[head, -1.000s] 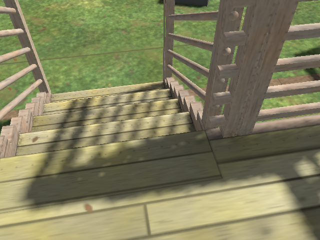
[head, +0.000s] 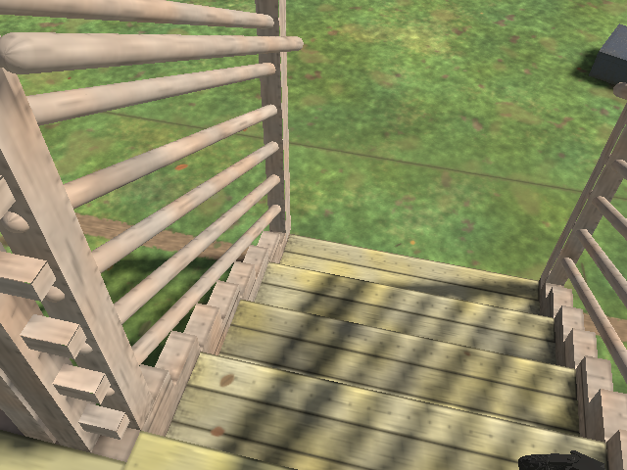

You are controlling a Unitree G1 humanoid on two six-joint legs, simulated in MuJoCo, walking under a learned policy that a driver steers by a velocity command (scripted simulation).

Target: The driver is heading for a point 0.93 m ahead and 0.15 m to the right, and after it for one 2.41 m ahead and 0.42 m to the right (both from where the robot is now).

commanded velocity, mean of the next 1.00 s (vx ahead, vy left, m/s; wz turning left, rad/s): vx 0.95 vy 0.06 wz -0.33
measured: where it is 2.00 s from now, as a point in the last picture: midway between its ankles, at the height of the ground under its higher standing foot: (376, 281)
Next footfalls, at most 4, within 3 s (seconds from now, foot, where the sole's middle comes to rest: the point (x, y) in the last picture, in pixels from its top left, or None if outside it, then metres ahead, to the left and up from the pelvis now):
0.20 left None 0.39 0.16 -0.77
0.68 right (427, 448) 0.64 -0.22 -0.94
1.08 left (396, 369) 0.94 -0.17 -1.12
1.48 right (435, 323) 1.23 -0.33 -1.29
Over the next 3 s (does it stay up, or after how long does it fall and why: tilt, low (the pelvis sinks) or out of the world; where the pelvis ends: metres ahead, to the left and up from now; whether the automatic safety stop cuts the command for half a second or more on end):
stays up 2.42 -0.45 -0.87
